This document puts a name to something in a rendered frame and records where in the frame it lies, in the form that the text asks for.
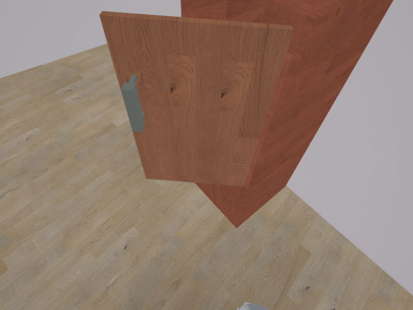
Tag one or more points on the cupboard door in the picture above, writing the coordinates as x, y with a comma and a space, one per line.
205, 86

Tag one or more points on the handle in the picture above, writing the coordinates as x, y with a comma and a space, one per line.
132, 104

